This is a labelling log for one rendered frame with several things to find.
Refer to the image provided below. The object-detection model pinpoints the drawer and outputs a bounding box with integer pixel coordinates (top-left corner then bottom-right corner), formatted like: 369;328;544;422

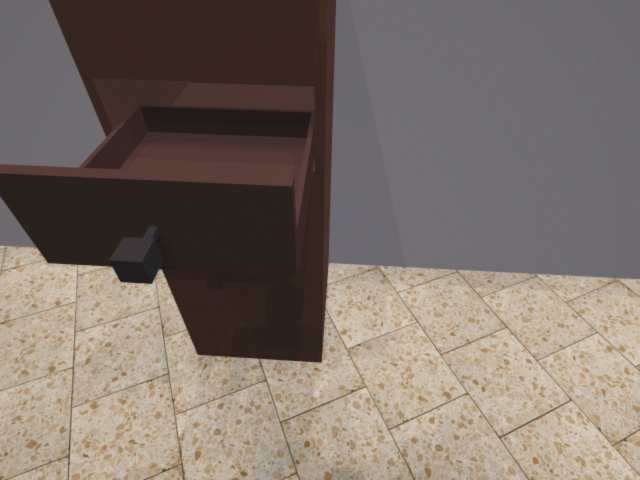
0;104;315;277

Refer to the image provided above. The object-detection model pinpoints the cabinet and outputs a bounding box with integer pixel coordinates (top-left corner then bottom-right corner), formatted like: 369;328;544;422
49;0;336;363

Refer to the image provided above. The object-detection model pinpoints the handle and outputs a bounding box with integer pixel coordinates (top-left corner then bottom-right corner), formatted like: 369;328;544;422
109;226;163;284

